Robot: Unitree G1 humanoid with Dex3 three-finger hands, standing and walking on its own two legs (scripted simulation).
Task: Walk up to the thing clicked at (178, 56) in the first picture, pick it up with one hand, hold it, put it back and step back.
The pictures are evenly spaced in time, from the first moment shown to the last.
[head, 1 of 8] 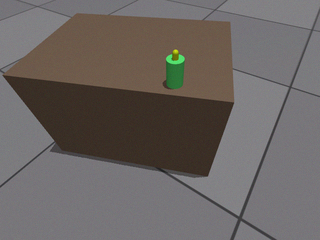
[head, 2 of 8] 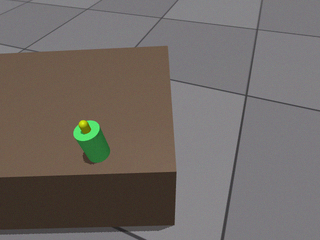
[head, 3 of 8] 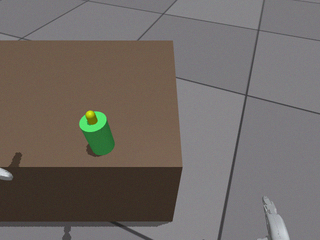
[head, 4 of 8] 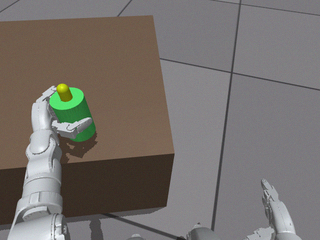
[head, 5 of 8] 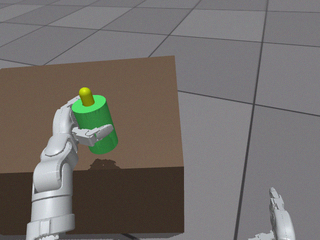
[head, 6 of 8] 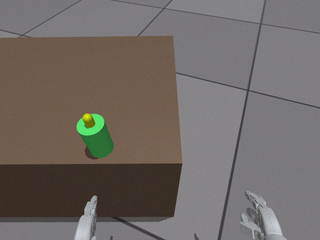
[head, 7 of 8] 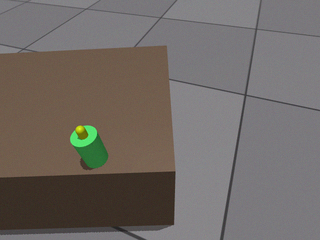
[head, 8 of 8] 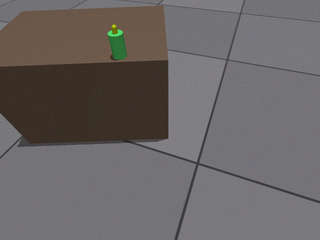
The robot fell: no
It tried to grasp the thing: yes
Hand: left
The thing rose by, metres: 0.21
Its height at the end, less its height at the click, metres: +0.00
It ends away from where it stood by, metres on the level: 0.02
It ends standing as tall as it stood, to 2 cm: yes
